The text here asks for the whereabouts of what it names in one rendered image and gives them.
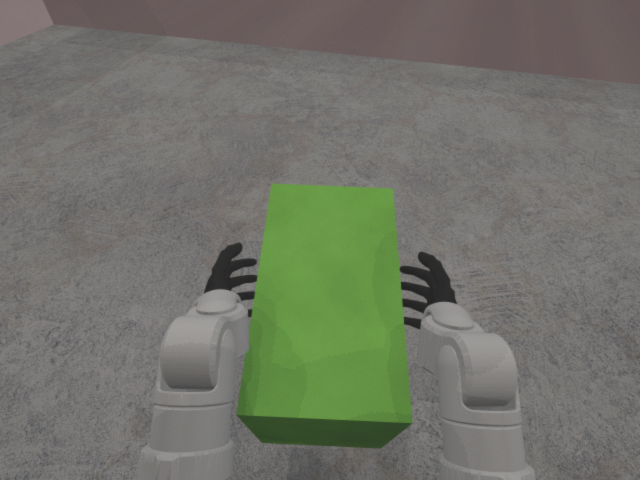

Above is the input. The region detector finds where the right robot hand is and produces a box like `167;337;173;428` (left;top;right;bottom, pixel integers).
400;252;457;329

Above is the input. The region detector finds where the robot right forearm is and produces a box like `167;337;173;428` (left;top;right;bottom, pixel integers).
417;302;536;480

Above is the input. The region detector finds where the carton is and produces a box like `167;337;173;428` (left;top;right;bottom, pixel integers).
236;184;413;449

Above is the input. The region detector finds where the robot left forearm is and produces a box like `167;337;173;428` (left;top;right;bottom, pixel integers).
137;289;250;480

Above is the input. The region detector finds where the left robot hand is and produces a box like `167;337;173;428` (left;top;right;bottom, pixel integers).
204;243;257;317

